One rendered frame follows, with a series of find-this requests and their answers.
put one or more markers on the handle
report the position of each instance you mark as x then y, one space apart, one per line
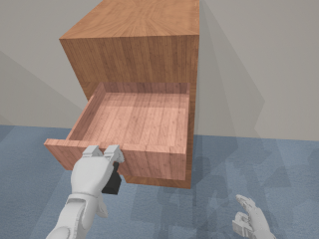
114 183

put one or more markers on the left robot forearm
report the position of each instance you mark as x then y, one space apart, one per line
76 218

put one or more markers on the robot left hand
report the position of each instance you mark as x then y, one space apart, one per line
92 172

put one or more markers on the drawer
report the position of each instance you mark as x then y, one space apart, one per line
149 121

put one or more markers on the right robot forearm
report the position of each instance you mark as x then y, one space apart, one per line
262 234

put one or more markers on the cabinet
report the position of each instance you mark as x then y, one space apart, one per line
139 41

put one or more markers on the robot right hand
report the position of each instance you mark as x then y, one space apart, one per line
245 225

